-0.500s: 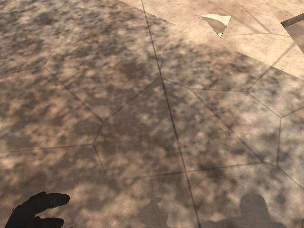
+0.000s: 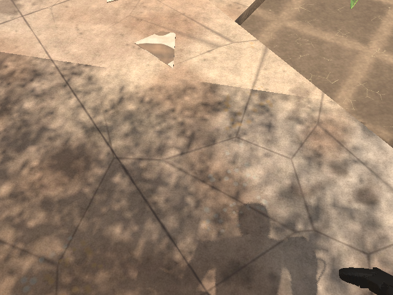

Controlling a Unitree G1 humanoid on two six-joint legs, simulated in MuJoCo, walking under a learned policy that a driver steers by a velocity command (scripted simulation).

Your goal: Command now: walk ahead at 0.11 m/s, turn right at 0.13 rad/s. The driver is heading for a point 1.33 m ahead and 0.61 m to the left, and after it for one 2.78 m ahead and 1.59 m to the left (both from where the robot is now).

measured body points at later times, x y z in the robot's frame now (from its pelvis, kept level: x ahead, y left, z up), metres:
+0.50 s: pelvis +0.04 +0.01 +0.02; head +0.07 +0.02 +0.47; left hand +0.11 +0.31 -0.07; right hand +0.27 -0.22 -0.07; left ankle +0.02 +0.16 -0.66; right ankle +0.06 -0.11 -0.72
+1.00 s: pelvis +0.21 +0.19 +0.01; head +0.22 +0.22 +0.46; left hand +0.20 +0.52 -0.07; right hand +0.40 -0.03 -0.10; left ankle -0.01 +0.13 -0.72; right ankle +0.42 +0.22 -0.70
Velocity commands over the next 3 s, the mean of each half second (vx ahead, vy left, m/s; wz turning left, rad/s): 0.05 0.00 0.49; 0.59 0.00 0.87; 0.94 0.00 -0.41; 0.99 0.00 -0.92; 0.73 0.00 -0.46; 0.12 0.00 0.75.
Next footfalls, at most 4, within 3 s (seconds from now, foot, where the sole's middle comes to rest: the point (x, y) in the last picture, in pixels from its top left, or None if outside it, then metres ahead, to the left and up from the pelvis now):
0.20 right None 0.10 -0.10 -0.76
0.64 left None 0.02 0.16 -0.76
1.04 right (127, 292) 0.44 0.27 -0.75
1.46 left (9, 262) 0.54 0.69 -0.76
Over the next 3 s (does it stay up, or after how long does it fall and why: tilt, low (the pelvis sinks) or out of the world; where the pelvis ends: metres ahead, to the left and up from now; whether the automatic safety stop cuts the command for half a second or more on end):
stays up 1.48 0.74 0.02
